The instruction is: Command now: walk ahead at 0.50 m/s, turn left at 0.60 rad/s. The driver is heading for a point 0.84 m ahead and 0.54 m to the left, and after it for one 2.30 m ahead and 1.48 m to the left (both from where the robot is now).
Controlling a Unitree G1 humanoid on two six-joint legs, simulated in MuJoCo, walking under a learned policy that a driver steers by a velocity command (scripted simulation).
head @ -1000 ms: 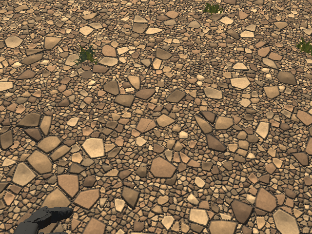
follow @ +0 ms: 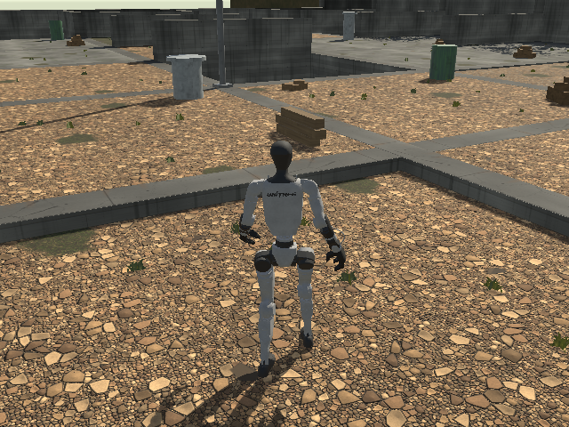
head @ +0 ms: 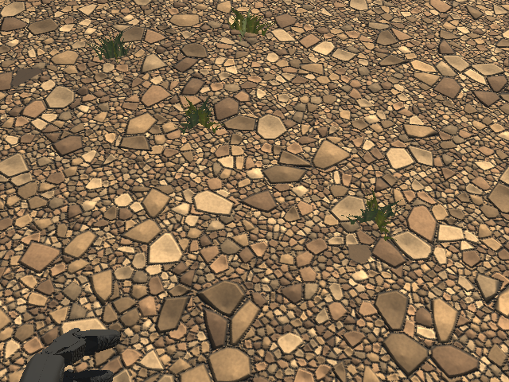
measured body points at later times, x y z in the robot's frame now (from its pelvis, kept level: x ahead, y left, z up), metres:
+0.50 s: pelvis +0.26 +0.02 +0.00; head +0.29 +0.05 +0.44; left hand +0.18 +0.31 -0.13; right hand +0.56 -0.12 -0.07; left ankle +0.37 +0.18 -0.71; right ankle +0.15 -0.14 -0.73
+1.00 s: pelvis +0.53 +0.14 +0.00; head +0.55 +0.17 +0.45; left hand +0.61 +0.46 -0.08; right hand +0.71 -0.09 -0.11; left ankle +0.38 +0.17 -0.73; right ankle +0.74 +0.12 -0.71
